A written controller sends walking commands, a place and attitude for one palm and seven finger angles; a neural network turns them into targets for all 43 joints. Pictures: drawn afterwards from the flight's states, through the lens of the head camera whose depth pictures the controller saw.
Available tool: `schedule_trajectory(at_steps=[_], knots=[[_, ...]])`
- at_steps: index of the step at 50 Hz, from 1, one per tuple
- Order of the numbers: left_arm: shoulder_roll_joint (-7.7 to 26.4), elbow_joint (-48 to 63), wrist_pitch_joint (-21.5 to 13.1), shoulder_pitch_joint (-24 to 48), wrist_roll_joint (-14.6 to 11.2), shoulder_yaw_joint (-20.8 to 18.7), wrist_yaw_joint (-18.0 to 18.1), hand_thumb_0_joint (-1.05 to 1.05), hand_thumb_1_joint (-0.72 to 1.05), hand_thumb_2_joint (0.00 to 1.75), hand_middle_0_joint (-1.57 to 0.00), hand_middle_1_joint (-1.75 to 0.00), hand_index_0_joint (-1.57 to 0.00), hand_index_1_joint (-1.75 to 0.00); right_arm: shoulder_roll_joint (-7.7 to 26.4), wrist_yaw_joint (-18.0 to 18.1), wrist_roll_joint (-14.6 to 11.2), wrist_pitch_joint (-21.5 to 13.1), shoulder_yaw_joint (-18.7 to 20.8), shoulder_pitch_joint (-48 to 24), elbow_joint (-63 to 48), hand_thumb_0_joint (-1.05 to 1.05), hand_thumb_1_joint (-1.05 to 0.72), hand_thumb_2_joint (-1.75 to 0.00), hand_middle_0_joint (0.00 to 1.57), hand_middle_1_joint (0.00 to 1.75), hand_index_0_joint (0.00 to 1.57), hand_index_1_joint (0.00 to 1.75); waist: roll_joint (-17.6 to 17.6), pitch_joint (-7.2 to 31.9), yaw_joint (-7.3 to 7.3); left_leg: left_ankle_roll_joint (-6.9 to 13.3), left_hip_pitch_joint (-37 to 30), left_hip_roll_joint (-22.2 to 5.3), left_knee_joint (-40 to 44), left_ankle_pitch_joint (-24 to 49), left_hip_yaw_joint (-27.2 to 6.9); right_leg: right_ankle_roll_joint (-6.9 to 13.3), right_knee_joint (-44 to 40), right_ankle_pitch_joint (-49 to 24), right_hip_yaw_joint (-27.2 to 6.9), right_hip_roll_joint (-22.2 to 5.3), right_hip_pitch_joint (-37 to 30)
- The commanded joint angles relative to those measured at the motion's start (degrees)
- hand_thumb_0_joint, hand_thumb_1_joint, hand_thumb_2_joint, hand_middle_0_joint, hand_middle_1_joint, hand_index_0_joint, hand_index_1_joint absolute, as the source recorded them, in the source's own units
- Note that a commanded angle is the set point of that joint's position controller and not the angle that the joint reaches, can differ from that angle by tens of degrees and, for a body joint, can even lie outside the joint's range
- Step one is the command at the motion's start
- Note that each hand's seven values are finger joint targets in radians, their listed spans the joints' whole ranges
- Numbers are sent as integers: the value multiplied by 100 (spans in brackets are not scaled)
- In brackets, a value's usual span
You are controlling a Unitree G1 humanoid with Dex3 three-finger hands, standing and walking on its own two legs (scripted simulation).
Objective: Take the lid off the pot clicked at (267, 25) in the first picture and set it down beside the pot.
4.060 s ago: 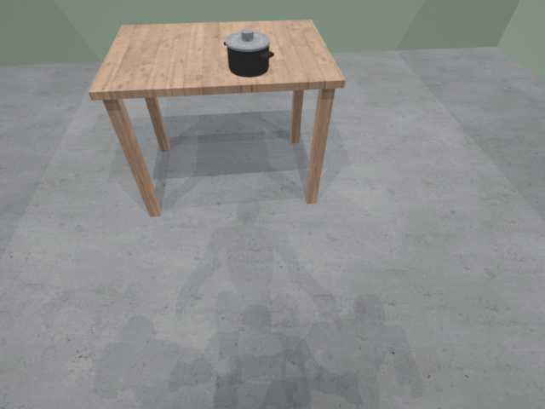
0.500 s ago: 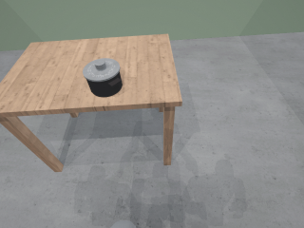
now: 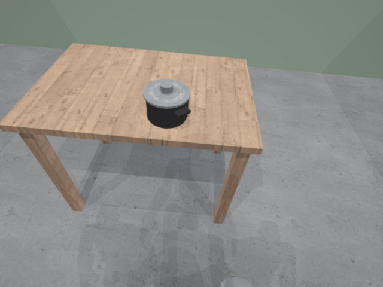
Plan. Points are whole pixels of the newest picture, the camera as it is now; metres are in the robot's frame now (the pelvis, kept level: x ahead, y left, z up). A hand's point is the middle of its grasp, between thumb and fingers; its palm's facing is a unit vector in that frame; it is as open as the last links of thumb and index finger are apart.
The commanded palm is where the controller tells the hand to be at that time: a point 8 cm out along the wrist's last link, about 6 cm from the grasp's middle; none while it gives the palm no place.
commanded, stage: take the last steps up to it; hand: left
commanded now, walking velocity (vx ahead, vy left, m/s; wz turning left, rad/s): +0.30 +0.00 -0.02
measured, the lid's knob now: (166, 86) +0.70 +0.13 +0.02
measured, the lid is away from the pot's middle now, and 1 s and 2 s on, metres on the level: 0.00 0.00 0.00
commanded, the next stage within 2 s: come to a stop and stand still in 0.44 s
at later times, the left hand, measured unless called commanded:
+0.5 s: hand (143, 252) +0.23 +0.13 -0.16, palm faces +0.07 -0.97 -0.23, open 7.1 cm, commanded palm none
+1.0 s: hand (130, 269) +0.20 +0.16 -0.18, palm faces +0.03 -0.98 -0.20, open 7.4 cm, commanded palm none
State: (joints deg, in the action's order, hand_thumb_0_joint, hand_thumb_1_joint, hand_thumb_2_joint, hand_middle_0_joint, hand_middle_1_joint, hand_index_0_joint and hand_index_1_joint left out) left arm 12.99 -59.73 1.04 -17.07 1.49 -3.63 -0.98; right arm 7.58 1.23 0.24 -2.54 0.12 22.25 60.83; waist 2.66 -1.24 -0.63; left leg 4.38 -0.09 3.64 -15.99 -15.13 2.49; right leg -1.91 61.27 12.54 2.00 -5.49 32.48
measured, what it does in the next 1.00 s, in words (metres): walks ahead: right foot, then left foot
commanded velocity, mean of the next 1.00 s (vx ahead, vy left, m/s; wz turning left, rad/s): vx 0.03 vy -0.02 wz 0.01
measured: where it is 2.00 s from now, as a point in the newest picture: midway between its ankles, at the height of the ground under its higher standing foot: outside the picture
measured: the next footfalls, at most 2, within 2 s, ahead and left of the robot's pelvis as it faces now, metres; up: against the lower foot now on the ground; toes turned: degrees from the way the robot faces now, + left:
right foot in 0.28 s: +0.23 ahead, -0.14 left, +0.00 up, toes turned -6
left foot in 0.72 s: +0.28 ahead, +0.10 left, +0.00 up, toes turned -2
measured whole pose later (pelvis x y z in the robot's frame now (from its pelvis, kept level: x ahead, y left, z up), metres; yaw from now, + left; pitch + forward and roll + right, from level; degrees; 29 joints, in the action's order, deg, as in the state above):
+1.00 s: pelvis +0.20 -0.02 -0.01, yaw -2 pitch +0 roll +0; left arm 10.3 -60.4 2.4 -16.1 0.9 -2.2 1.5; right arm 7.1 2.4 0.5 0.4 1.2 5.8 57.9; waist 1.5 -4.7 -1.7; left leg 0.5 17.8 -1.9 -25.3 -7.7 3.9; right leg -1.2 44.3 28.3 1.1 -1.6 17.3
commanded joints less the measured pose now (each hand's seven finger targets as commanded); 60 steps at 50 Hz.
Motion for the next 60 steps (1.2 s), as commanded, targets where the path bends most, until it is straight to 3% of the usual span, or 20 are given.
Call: schedule_trajectory(at_steps=[1,9,12,13,14,15,17,19,21,24,32,34,36,38,41,46,52,55,57,60], knots=[[171,539,-170,687,-15,-13,18,0,90,90,-20,-30,-20,-30,793,114,26,-184,198,651,-32,0,-90,-90,20,30,20,30,-715,-661,216,773,-338,-1756,655,2130,-1171,-9,-247,-7,9,-87,1149],[-91,879,-297,1408,-68,48,3,0,90,90,-20,-30,-20,-30,830,136,130,-175,200,967,261,0,-90,-90,20,30,20,30,-864,-685,370,643,-273,-1757,54,3320,-864,356,-2122,362,331,184,50],[172,431,-410,-99,-57,-41,67,0,90,90,-20,-30,-20,-30,900,105,55,-167,222,784,291,0,-90,-90,20,30,20,30,-546,131,-311,261,406,-1389,-1551,4155,-483,504,-3105,-499,477,560,-2361],[515,193,-486,-910,-13,-143,120,0,90,90,-20,-30,-20,-30,777,54,-4,-194,224,773,231,0,-90,-90,20,30,20,30,-48,652,-646,32,1468,-1091,-2802,2934,-330,776,-3188,-874,-344,-108,-3854],[1046,53,-513,-1452,-16,-296,175,0,90,90,-20,-30,-20,-30,498,35,-60,-226,224,1106,100,0,-90,-90,20,30,20,30,1222,1340,-645,-281,2818,-127,-4630,-911,114,1532,-3806,-1870,-2808,-1865,-5014],[1148,26,-477,-1462,-130,-299,175,0,90,90,-20,-30,-20,-30,659,56,-39,-185,258,818,38,0,-90,-90,20,30,20,30,652,1229,-607,-188,2946,-269,-5705,-1800,-356,1854,-4286,-1869,-3199,-2169,-4417],[713,277,-449,-423,-133,-212,216,0,90,90,-20,-30,-20,-30,439,5,6,-103,290,382,-57,0,-90,-90,20,30,20,30,38,300,-309,-160,3122,-678,-5950,-1075,-455,1684,-4772,-256,-2651,-1851,-2935],[227,388,-485,125,-91,-61,232,0,90,90,-20,-30,-20,-30,285,-36,90,29,261,249,-52,0,-90,-90,20,30,20,30,-36,-279,46,-244,2888,-950,-5559,-552,-485,1393,-4960,-349,-1573,-1385,-1658],[76,361,-526,182,-63,6,230,0,90,90,-20,-30,-20,-30,145,-52,111,135,236,448,-2,0,-90,-90,20,30,20,30,90,-246,250,-385,2644,-928,-4977,-319,-297,1206,-5024,-1089,-794,-1041,-1393],[76,341,-550,69,-36,-23,222,0,90,90,-20,-30,-20,-30,121,-92,107,204,256,248,-125,0,-90,-90,20,30,20,30,269,-136,271,-526,2472,-927,-4200,14,-90,1210,-5094,-1233,-479,-871,-1245],[403,114,-389,-118,-44,16,264,0,90,90,-20,-30,-20,-30,304,-55,16,139,175,-671,-344,0,-90,-90,20,30,20,30,422,276,-5,-706,1567,-550,-1699,405,0,964,-4184,-2838,-334,-678,-2183],[335,21,-316,-175,-79,53,303,0,90,90,-20,-30,-20,-30,464,-27,7,119,187,-561,-261,0,-90,-90,20,30,20,30,189,282,91,-666,848,-674,-835,1592,-187,667,-3738,-2145,-280,-422,-1983],[7,-16,-224,-515,-117,140,359,0,90,90,-20,-30,-20,-30,897,45,19,67,234,-637,-312,0,-90,-90,20,30,20,30,-620,424,-75,-204,553,-1669,-811,3923,-922,269,-3504,-419,-82,69,-1788],[-106,-63,-122,-663,-82,195,388,0,90,90,-20,-30,-20,-30,1022,105,18,160,243,-947,-345,0,-90,-90,20,30,20,30,-651,-62,-154,26,965,-1852,-613,3406,-941,193,-3603,487,-57,225,-1727],[149,-117,-9,-616,-84,138,354,0,90,90,-20,-30,-20,-30,973,185,0,217,249,-902,-298,0,-90,-90,20,30,20,30,-1575,17,-55,233,937,-1943,-224,4082,-1157,148,-2632,1089,-4,297,-1759],[125,7,107,-600,-48,44,313,0,90,90,-20,-30,-20,-30,1092,235,55,302,373,-1057,-389,0,-90,-90,20,30,20,30,-1263,585,-8,652,616,-2173,-381,3945,-1090,103,-1235,1779,-269,322,-1231],[-7,-57,-11,-804,-57,70,275,0,90,90,-20,-30,-20,-30,1039,114,43,332,416,-1129,-352,0,-90,-90,20,30,20,30,-901,842,-100,165,1129,-1655,-613,1581,-824,117,-3421,328,-19,377,-2355],[589,25,-85,-205,-23,95,298,0,90,90,-20,-30,-20,-30,466,10,-15,422,278,-1171,-395,0,-90,-90,20,30,20,30,682,24,98,-548,1649,-616,-1319,-464,-107,665,-4792,524,-1415,-859,-1648],[605,84,-131,132,-46,102,301,0,90,90,-20,-30,-20,-30,500,-29,49,480,273,-1179,-305,0,-90,-90,20,30,20,30,1116,-342,93,-535,1360,-660,-1542,-404,-198,822,-5153,1333,-1438,-777,-963],[408,-50,-133,187,-96,163,294,0,90,90,-20,-30,-20,-30,473,-9,58,418,202,-707,45,0,-90,-90,20,30,20,30,376,-582,213,-471,1046,-705,-1237,420,-346,676,-4861,1132,-1022,-415,-949]])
